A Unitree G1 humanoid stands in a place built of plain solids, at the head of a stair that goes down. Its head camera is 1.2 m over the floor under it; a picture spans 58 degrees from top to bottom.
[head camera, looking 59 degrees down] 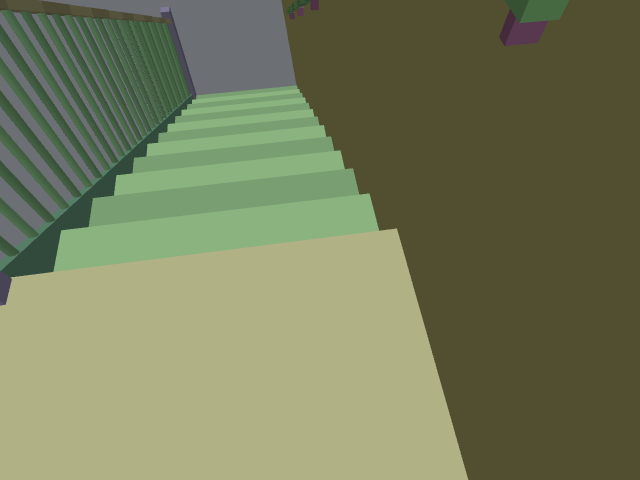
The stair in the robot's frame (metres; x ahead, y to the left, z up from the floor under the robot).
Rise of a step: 0.19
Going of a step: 0.30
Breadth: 1.20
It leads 9 degrees to the left of straight ahead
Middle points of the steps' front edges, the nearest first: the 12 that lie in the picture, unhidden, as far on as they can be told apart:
0.68 0.34 0.00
0.97 0.39 -0.19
1.26 0.44 -0.38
1.55 0.48 -0.58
1.85 0.52 -0.77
2.14 0.57 -0.96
2.43 0.61 -1.15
2.72 0.65 -1.34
3.01 0.70 -1.54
3.31 0.74 -1.73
3.60 0.78 -1.92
3.89 0.83 -2.11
